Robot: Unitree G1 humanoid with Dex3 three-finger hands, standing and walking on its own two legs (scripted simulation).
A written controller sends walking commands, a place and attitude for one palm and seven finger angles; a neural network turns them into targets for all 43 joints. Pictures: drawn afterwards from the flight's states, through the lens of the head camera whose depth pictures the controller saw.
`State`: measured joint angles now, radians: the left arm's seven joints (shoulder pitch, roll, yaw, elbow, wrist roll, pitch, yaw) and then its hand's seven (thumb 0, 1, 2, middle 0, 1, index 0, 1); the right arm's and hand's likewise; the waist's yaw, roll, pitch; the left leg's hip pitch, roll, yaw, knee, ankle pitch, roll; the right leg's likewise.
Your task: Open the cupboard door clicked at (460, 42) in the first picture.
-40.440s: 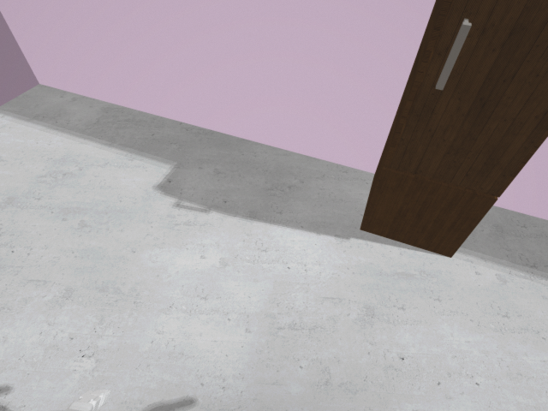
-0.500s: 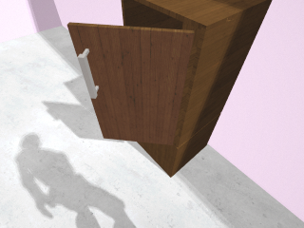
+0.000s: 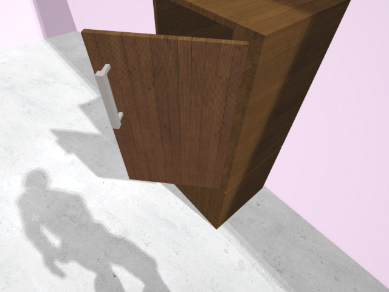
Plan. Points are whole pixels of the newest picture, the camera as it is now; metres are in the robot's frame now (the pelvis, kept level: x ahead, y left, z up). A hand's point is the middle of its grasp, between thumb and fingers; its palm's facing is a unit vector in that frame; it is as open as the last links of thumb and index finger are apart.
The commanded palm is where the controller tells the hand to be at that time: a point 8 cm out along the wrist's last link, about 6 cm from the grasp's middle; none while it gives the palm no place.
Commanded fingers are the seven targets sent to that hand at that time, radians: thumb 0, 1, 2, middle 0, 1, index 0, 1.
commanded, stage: look again from close up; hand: left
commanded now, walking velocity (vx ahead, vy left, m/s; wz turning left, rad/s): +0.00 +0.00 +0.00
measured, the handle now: (111, 98) +0.55 +0.25 +0.09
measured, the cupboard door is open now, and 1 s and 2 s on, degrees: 43 43 43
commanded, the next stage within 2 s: shuffle to correct the standing spot in 0.60 s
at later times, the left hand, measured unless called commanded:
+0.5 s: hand out of the picture +0.00 +0.25 -0.17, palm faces +0.03 -0.97 -0.25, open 7.4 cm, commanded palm none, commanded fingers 0.00 0.90 0.90 -0.20 -0.30 -0.20 -0.30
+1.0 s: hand out of the picture -0.16 +0.23 -0.19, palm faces +0.07 -0.99 -0.14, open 7.4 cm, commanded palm none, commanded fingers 0.00 0.90 0.90 -0.20 -0.30 -0.20 -0.30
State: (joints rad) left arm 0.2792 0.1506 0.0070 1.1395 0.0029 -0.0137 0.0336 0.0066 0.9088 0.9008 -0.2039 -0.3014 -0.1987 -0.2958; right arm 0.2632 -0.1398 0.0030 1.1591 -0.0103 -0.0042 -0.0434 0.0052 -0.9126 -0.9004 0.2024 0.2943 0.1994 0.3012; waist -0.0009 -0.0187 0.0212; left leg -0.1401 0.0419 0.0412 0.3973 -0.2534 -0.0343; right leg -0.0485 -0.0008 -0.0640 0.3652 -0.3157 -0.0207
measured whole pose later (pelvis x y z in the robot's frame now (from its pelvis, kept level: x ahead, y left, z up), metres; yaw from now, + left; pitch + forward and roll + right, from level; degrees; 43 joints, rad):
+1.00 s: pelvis -0.09 +0.07 -0.01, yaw +0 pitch -2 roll -2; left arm 0.44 0.15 0.03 1.10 0.02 0.04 0.02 0.01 0.91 0.90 -0.20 -0.30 -0.20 -0.30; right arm 0.35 -0.16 -0.03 1.08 -0.02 0.03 -0.01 0.01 -0.91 -0.90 0.20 0.29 0.20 0.30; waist 0.00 -0.01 0.02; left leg -0.32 0.00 0.08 0.59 -0.33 0.03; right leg -0.21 -0.05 -0.02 0.50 -0.30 0.02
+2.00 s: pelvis +0.01 +0.12 -0.01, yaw -8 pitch +0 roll -2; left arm 0.24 0.21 0.06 0.98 0.02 0.07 0.03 0.01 0.91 0.90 -0.20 -0.30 -0.20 -0.30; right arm 0.08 -0.12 -0.03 0.98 -0.01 -0.01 -0.05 0.00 -0.92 -0.90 0.21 0.29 0.20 0.30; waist 0.02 -0.03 0.12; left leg -0.36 0.09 0.16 0.50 -0.14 0.05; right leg -0.43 0.00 -0.01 1.04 -0.47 0.04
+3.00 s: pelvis -0.01 +0.11 -0.01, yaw -5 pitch +0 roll -1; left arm 0.30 0.12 -0.01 1.13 0.01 -0.02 0.05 0.01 0.92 0.90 -0.20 -0.30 -0.20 -0.30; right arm 0.30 -0.15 0.01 1.09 -0.01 -0.03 -0.03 0.02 -0.92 -0.90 0.20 0.29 0.20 0.30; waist 0.00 0.00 0.04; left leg -0.20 0.01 0.08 0.51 -0.31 0.03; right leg -0.19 -0.07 -0.09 0.49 -0.29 0.03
